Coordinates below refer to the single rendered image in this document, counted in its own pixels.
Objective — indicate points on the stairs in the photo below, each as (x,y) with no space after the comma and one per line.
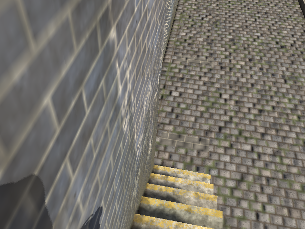
(178,199)

